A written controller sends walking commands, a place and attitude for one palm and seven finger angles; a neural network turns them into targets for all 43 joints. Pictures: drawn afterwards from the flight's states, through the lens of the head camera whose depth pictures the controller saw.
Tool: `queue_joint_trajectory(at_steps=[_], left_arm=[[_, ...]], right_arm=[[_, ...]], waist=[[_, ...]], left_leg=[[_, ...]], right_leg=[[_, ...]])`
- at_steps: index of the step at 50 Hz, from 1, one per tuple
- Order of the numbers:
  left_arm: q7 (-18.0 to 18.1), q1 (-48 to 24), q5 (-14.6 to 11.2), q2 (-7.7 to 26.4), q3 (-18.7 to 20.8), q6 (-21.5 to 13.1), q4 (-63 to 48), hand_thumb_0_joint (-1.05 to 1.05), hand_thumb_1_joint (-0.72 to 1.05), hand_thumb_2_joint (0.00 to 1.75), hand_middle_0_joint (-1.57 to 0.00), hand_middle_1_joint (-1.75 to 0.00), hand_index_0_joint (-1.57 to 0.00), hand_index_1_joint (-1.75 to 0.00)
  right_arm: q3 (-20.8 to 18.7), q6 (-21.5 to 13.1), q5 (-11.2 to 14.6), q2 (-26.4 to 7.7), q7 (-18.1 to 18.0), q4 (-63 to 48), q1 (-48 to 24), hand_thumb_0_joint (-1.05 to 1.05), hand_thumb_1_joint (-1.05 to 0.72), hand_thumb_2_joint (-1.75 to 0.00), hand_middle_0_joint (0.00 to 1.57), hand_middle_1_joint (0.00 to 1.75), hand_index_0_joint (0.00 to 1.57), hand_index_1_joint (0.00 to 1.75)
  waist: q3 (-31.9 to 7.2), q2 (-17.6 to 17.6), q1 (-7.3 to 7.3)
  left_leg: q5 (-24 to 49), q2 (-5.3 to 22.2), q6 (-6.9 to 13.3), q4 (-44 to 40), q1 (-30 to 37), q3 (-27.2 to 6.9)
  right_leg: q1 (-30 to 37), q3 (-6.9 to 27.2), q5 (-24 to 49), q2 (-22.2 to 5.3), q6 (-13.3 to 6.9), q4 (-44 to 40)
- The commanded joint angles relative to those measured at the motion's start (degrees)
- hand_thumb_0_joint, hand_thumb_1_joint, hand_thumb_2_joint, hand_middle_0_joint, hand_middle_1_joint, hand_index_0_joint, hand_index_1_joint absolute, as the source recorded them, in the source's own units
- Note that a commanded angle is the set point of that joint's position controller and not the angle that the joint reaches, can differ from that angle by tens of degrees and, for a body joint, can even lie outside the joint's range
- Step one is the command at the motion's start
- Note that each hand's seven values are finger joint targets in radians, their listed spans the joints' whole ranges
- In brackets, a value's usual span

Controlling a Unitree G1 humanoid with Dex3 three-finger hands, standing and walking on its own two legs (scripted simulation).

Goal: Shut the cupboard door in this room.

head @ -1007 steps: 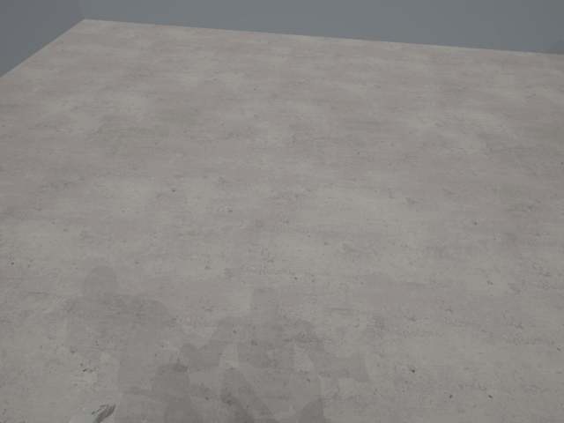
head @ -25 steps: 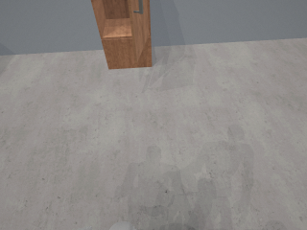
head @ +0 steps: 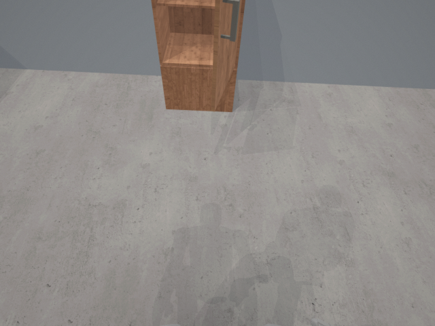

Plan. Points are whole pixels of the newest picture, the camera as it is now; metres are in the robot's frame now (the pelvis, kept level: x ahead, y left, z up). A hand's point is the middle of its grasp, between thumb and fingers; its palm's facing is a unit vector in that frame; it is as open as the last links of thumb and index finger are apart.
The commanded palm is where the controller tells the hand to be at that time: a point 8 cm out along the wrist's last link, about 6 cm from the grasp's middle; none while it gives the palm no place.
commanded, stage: stand and wait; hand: left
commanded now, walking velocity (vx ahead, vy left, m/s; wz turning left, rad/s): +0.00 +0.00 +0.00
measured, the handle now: (229, 20) +1.13 +0.06 +0.03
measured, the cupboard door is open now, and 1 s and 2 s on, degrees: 75 75 75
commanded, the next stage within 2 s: look at it before walking up in 0.64 s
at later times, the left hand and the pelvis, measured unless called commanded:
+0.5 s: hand (160, 306) +0.17 +0.13 -0.16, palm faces +0.03 -0.97 -0.24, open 7.2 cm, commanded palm none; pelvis +0.10 -0.05 +0.00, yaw +1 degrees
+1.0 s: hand out of the picture +0.08 +0.13 -0.17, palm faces +0.03 -0.99 -0.15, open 7.4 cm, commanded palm none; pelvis +0.12 -0.02 +0.01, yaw -1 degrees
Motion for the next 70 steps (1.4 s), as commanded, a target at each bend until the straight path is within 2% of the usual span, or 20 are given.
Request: queue_joint_trajectory(at_steps=[1, 5, 10, 13, 14, 15, 16, 17, 18, 21, 25, 27, 28, 29, 30, 33, 37, 44, 65, 70], left_arm=[[0.47, 1.30, -0.07, 1.38, 0.99, -0.36, -4.11, 0.00, 0.90, 0.90, -0.20, -0.30, -0.20, -0.30], [0.66, 0.94, -0.01, 1.21, 1.13, 1.29, -5.12, 0.00, 0.90, 0.90, -0.20, -0.30, -0.20, -0.30], [0.85, -4.66, -0.06, 2.57, 0.54, 1.20, -7.15, 0.00, 0.90, 0.90, -0.20, -0.30, -0.20, -0.30], [1.03, -1.24, -0.04, 4.90, 0.66, 0.04, -5.59, 0.00, 0.90, 0.90, -0.20, -0.30, -0.20, -0.30], [1.34, 0.99, 0.20, 7.64, 1.00, -0.71, -4.75, 0.00, 0.90, 0.90, -0.20, -0.30, -0.20, -0.30], [1.59, 1.08, 0.21, 10.82, 1.15, -1.30, -4.42, 0.00, 0.90, 0.90, -0.20, -0.30, -0.20, -0.30], [1.37, 1.14, -0.31, 11.93, 0.97, -1.23, -4.36, 0.00, 0.90, 0.90, -0.20, -0.30, -0.20, -0.30], [1.46, -0.87, -0.53, 11.49, 1.18, -1.42, -4.72, 0.00, 0.90, 0.90, -0.20, -0.30, -0.20, -0.30], [1.75, -3.46, -0.53, 10.05, 0.95, -1.27, -4.85, 0.00, 0.90, 0.90, -0.20, -0.30, -0.20, -0.30], [2.03, -7.51, -0.34, 8.33, 0.98, -0.58, -5.76, 0.00, 0.90, 0.90, -0.20, -0.30, -0.20, -0.30], [2.00, -8.40, -0.61, 8.21, 1.22, 0.15, -5.49, 0.00, 0.90, 0.90, -0.20, -0.30, -0.20, -0.30], [1.94, -9.42, -0.99, 7.33, 1.05, 0.50, -5.09, 0.00, 0.90, 0.90, -0.20, -0.30, -0.20, -0.30], [1.86, -8.78, -1.10, 6.08, 0.74, 0.64, -5.01, 0.00, 0.90, 0.90, -0.20, -0.30, -0.20, -0.30], [1.73, -7.99, -1.30, 4.90, 0.53, 0.91, -5.08, 0.00, 0.90, 0.90, -0.20, -0.30, -0.20, -0.30], [1.68, -6.91, -1.14, 4.42, 0.46, 1.02, -4.84, 0.00, 0.90, 0.90, -0.20, -0.30, -0.20, -0.30], [1.73, -5.31, -0.80, 5.51, 0.46, 1.24, -3.39, 0.00, 0.90, 0.90, -0.20, -0.30, -0.20, -0.30], [1.85, -2.91, -0.90, 5.33, -0.24, 0.82, -2.14, 0.00, 0.90, 0.90, -0.20, -0.30, -0.20, -0.30], [2.09, -0.33, -0.77, 4.29, -0.65, 0.49, -1.31, 0.00, 0.90, 0.90, -0.20, -0.30, -0.20, -0.30], [2.63, 1.69, -0.66, 3.20, -0.95, 0.33, -0.85, 0.00, 0.90, 0.90, -0.20, -0.30, -0.20, -0.30], [2.00, -1.40, -0.39, 5.30, 1.06, 1.75, -2.87, 0.00, 0.90, 0.90, -0.20, -0.30, -0.20, -0.30]], right_arm=[[0.06, 0.17, -0.10, -6.74, -1.16, 2.95, 10.10, 0.00, -0.90, -0.90, 0.20, 0.30, 0.20, 0.30], [-0.04, 0.46, -0.16, -6.51, -1.34, 1.80, 8.15, 0.00, -0.90, -0.90, 0.20, 0.30, 0.20, 0.30], [-0.44, 1.67, -0.61, -7.96, -1.62, 3.23, 9.38, 0.00, -0.90, -0.90, 0.20, 0.30, 0.20, 0.30], [-0.42, 2.53, -0.41, -7.58, -1.60, 4.47, 10.58, 0.00, -0.90, -0.90, 0.20, 0.30, 0.20, 0.30], [0.00, 2.53, -0.20, -5.31, -1.50, 4.73, 11.98, 0.00, -0.90, -0.90, 0.20, 0.30, 0.20, 0.30], [0.40, 2.84, 0.18, -2.93, -1.29, 4.51, 14.45, 0.00, -0.90, -0.90, 0.20, 0.30, 0.20, 0.30], [0.27, 3.72, 0.38, -3.37, -1.50, 4.68, 14.92, 0.00, -0.90, -0.90, 0.20, 0.30, 0.20, 0.30], [0.58, 4.73, 0.46, -2.79, -1.67, 4.62, 14.40, 0.00, -0.90, -0.90, 0.20, 0.30, 0.20, 0.30], [0.50, 5.18, 0.34, -3.15, -1.64, 5.31, 14.36, 0.00, -0.90, -0.90, 0.20, 0.30, 0.20, 0.30], [0.81, 5.24, 0.47, -1.87, -1.59, 6.88, 14.62, 0.00, -0.90, -0.90, 0.20, 0.30, 0.20, 0.30], [1.09, 5.44, 0.13, -1.08, -1.44, 7.72, 15.96, 0.00, -0.90, -0.90, 0.20, 0.30, 0.20, 0.30], [1.11, 4.96, 0.02, -1.78, -1.47, 8.66, 17.80, 0.00, -0.90, -0.90, 0.20, 0.30, 0.20, 0.30], [1.03, 4.54, -0.03, -2.52, -1.45, 8.91, 17.99, 0.00, -0.90, -0.90, 0.20, 0.30, 0.20, 0.30], [1.06, 4.19, -0.34, -3.81, -1.69, 8.47, 16.53, 0.00, -0.90, -0.90, 0.20, 0.30, 0.20, 0.30], [1.05, 4.14, -0.32, -4.63, -1.81, 7.68, 14.23, 0.00, -0.90, -0.90, 0.20, 0.30, 0.20, 0.30], [1.25, 4.18, 0.04, -3.83, -1.63, 7.37, 11.88, 0.00, -0.90, -0.90, 0.20, 0.30, 0.20, 0.30], [1.48, 4.27, 0.14, -3.29, -1.82, 7.45, 13.76, 0.00, -0.90, -0.90, 0.20, 0.30, 0.20, 0.30], [1.51, 4.08, 0.29, -3.29, -1.96, 7.40, 14.77, 0.00, -0.90, -0.90, 0.20, 0.30, 0.20, 0.30], [1.61, 3.44, 0.40, -2.39, -2.28, 8.38, 16.07, 0.00, -0.90, -0.90, 0.20, 0.30, 0.20, 0.30], [0.04, 4.59, 0.30, -4.25, -2.92, 7.08, 14.39, 0.00, -0.90, -0.90, 0.20, 0.30, 0.20, 0.30]], waist=[[-3.91, 8.06, -1.25], [-3.65, 9.08, 0.34], [-3.48, 9.88, -1.00], [-4.66, 4.76, 0.76], [-6.77, -2.11, 1.11], [-8.35, -11.10, -0.51], [-7.29, -10.89, -0.66], [-8.06, -13.76, -0.82], [-6.80, -14.77, -1.55], [-6.07, -6.76, -2.45], [-5.77, -5.26, -2.53], [-5.09, -4.00, -3.56], [-4.73, -0.05, -3.25], [-2.90, 4.03, -2.26], [-1.57, 4.35, -1.02], [0.58, 6.64, -0.43], [0.34, 3.27, -1.22], [-0.56, 1.56, -1.77], [0.25, 1.21, -1.72], [0.45, 2.30, -2.21]], left_leg=[[32.91, 13.59, 4.43, -15.99, 4.95, -9.10], [34.37, 11.82, 4.75, -16.51, 3.29, -4.97], [34.29, 12.02, 4.49, -11.75, 7.39, -6.20], [23.29, 9.62, 0.63, -4.34, 6.09, -6.15], [12.35, 6.22, -1.89, 0.67, 2.02, -4.88], [-6.47, 1.66, -4.00, 5.60, -3.12, -3.18], [-19.05, -0.29, -4.64, 10.48, -2.24, -4.30], [-21.48, 0.75, -4.79, 13.82, -1.17, -6.90], [-19.80, 1.43, -4.72, 15.60, -0.58, -7.97], [-13.93, 1.39, -4.55, 12.33, 0.91, -8.37], [-6.65, 0.86, -4.86, 2.22, 4.78, -6.58], [0.47, 1.51, -4.65, -6.85, 9.75, -7.19], [2.51, 3.05, -4.09, -9.62, 10.45, -9.93], [1.02, 5.98, -3.06, -12.98, 6.17, -12.67], [-1.43, 7.12, -2.40, -14.51, 2.04, -13.44], [-3.36, 5.39, -3.22, -15.78, -0.52, -11.42], [-1.24, 4.25, -3.15, -15.29, 2.87, -9.49], [0.73, 4.32, -2.70, -14.99, 5.30, -9.21], [5.17, 4.53, -2.21, -14.35, 5.48, -8.68], [5.25, 6.36, -1.97, -9.49, 7.21, -6.56]], right_leg=[[-5.60, 1.87, 6.93, -2.35, 1.13, -1.29], [-4.20, 1.26, 13.46, -2.01, 2.09, -9.03], [1.28, -0.48, 13.26, -0.09, 1.70, -26.13], [11.16, -0.62, 23.55, -0.20, 1.66, -40.29], [17.56, 5.00, 37.86, -4.61, 0.68, -41.76], [21.66, 13.76, 52.86, -13.63, -3.43, -42.74], [18.67, 13.88, 58.00, -17.36, -8.20, -45.25], [16.10, 14.99, 54.77, -16.81, -10.58, -47.21], [13.27, 13.73, 49.65, -15.15, -10.36, -48.47], [10.80, 9.61, 37.17, -12.01, -9.85, -48.91], [8.00, 7.63, 19.64, -8.42, -7.70, -50.40], [4.30, 6.31, 11.48, -6.44, -5.29, -49.01], [2.98, 5.26, 9.51, -3.99, -3.69, -46.97], [4.67, 3.82, 10.48, -1.62, -1.99, -46.18], [8.03, 3.44, 12.49, -0.82, -1.19, -46.74], [11.11, 3.72, 13.90, -1.20, -0.84, -47.06], [10.52, 4.41, 14.84, -1.79, -1.01, -48.78], [9.82, 4.43, 16.93, -1.73, -0.91, -48.42], [10.53, 4.15, 22.02, -1.76, -1.18, -45.51], [4.77, 6.24, 26.35, -1.12, -2.16, -40.54]])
